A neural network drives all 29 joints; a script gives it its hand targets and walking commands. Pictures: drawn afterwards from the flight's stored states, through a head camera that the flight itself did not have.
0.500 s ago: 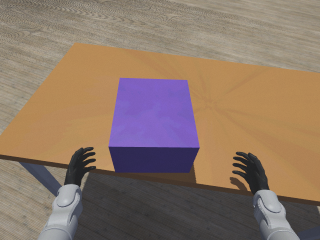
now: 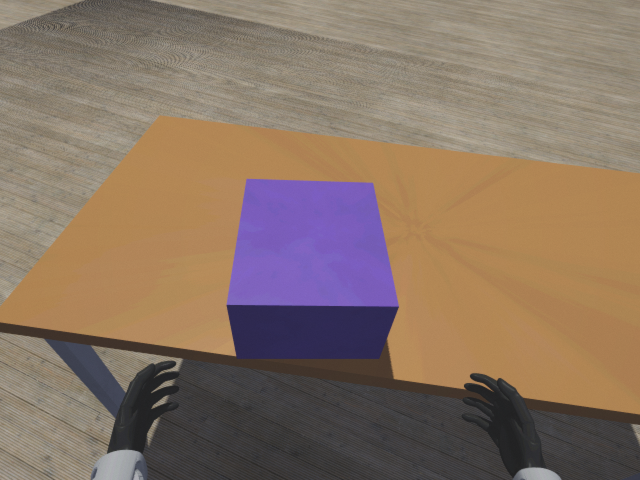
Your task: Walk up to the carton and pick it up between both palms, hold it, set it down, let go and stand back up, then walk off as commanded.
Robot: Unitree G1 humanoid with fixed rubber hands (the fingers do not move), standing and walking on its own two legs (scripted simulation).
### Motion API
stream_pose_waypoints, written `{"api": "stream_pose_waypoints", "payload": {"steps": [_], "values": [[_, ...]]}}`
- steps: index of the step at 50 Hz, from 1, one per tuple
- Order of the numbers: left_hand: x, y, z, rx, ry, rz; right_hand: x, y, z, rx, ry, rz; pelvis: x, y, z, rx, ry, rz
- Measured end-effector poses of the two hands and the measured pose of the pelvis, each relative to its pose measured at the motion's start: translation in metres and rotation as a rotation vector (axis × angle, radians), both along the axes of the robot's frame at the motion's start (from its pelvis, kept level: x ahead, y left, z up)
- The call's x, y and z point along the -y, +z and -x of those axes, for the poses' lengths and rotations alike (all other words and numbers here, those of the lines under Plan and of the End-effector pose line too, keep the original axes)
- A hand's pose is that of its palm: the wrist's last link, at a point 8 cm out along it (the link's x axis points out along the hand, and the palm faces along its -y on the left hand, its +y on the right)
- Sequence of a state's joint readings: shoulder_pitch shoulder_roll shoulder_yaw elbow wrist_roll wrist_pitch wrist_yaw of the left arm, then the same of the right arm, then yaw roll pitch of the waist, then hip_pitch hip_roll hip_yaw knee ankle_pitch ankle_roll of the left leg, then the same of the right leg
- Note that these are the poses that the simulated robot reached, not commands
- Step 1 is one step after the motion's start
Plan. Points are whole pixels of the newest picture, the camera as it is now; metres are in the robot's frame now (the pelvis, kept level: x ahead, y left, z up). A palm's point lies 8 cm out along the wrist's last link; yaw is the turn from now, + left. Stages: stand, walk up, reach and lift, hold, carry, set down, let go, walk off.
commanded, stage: set down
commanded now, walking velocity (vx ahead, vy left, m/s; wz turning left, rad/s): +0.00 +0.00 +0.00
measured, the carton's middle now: (309, 264) +0.49 +0.04 -0.05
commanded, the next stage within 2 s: let go in 1.30 s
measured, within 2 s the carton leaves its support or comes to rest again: neither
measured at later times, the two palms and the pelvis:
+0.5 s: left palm (135, 432) +0.19 +0.24 -0.05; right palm (500, 454) +0.19 -0.22 -0.04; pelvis +0.03 +0.01 +0.00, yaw -1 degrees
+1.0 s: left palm (135, 447) +0.18 +0.24 -0.07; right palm (493, 479) +0.17 -0.22 -0.07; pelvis +0.03 +0.01 +0.00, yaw +0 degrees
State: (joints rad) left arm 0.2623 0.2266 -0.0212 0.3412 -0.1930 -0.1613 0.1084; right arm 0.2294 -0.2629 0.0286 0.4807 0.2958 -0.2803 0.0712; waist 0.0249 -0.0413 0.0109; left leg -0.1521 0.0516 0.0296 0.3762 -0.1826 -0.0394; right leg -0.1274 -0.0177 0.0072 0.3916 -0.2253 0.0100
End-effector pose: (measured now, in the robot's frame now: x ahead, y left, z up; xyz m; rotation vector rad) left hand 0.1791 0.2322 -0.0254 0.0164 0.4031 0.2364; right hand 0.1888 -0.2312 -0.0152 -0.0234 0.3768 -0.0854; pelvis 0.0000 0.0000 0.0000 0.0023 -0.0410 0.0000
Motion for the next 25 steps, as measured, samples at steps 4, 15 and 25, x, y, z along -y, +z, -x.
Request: {"api": "stream_pose_waypoints", "payload": {"steps": [4,15,25], "values": [[0.006,0.001,-0.004,-0.014,-0.034,-0.001,0.001,-0.001,0.009,-0.026,-0.01,0.002,-0.001,0.001,-0.001,0.015,-0.008,-0.001],[0.009,-0.015,-0.008,-0.151,-0.064,-0.01,-0.004,-0.016,0.018,-0.138,-0.001,0.026,-0.003,0.002,-0.008,0.014,-0.024,-0.005],[-0.007,-0.023,-0.011,-0.207,-0.075,-0.029,-0.013,-0.022,-0.001,-0.169,0.008,0.048,-0.005,0.003,-0.027,-0.015,-0.014,0.002]]}}
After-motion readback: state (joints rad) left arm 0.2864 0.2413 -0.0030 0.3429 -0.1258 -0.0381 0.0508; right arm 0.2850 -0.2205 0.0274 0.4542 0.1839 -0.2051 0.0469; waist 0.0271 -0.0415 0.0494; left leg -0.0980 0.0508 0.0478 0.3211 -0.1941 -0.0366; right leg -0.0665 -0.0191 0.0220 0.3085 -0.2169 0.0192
